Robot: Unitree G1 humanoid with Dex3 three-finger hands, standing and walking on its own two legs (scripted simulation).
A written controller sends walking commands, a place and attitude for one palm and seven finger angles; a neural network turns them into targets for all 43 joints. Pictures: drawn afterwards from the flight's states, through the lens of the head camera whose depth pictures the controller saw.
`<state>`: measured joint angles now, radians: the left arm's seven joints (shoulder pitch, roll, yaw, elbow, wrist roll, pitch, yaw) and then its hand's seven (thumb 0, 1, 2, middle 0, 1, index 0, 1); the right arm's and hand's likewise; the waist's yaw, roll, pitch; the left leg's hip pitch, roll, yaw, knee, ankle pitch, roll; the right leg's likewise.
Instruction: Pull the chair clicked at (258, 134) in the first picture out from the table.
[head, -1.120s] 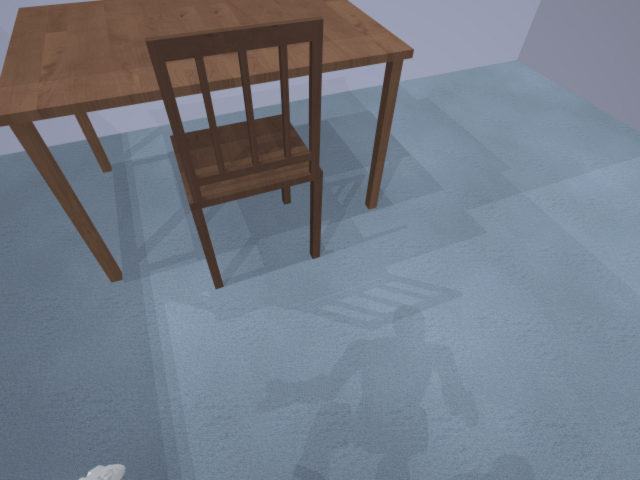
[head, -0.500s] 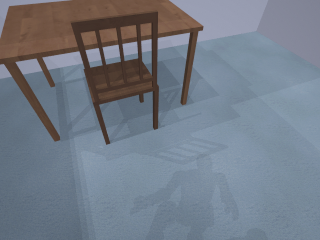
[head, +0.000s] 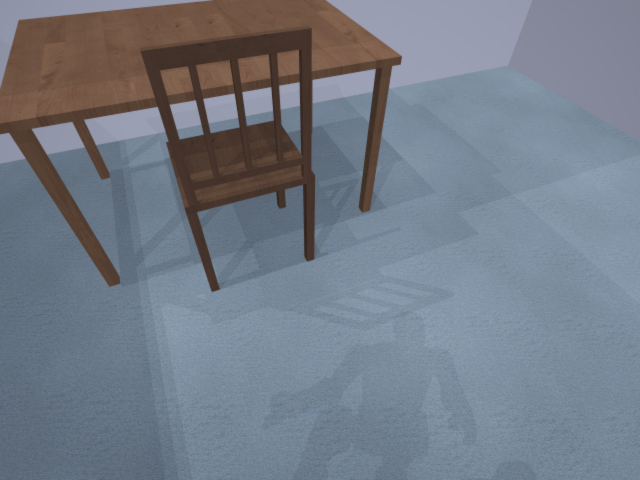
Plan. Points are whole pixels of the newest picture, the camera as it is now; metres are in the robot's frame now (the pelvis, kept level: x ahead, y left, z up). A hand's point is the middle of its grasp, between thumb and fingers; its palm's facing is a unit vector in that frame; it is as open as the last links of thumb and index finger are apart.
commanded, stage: look at it before walking up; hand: left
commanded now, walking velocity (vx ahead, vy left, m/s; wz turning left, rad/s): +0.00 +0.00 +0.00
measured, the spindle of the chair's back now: (242, 119) +1.00 +0.27 -0.08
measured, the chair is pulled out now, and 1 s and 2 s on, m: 0.00 0.00 0.00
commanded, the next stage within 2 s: walk to a spot facing it in 0.32 s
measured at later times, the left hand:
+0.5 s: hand out of the picture +0.07 +0.24 -0.16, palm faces -0.03 -0.94 -0.33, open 7.4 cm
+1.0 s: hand out of the picture +0.12 +0.13 -0.17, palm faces -0.19 -0.96 -0.20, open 7.3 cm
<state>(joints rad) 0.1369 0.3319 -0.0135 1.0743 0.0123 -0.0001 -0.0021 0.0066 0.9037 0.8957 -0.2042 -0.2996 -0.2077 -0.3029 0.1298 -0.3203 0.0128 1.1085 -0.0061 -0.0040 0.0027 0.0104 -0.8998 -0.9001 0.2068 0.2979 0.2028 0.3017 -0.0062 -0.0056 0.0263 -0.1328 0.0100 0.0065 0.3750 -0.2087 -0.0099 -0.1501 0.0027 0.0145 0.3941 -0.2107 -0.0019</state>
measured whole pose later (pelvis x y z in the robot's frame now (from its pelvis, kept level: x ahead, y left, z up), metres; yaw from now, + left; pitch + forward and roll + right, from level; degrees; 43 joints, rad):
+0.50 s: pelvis +0.00 +0.00 +0.00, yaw +0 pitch -2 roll +0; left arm 0.16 0.33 -0.01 1.09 0.01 0.01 0.00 0.01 0.90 0.90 -0.20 -0.30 -0.21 -0.30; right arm 0.13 -0.32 0.01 1.11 -0.01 0.00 0.00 0.01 -0.90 -0.90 0.21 0.30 0.20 0.30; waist 0.00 0.00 0.02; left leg -0.13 0.01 0.01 0.37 -0.21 -0.01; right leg -0.15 0.01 0.02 0.39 -0.21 0.00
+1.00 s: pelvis +0.10 -0.05 +0.00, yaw -15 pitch +0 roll +1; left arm 0.40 0.16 0.03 1.01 0.02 -0.05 -0.01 0.00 0.91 0.90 -0.20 -0.30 -0.21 -0.30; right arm 0.22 -0.21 -0.05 1.01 -0.02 0.01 0.02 0.02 -0.90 -0.90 0.20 0.30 0.20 0.30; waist 0.02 0.01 0.04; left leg -0.54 0.11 0.06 1.13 -0.28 -0.05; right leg -0.16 0.07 0.00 0.44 -0.28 -0.08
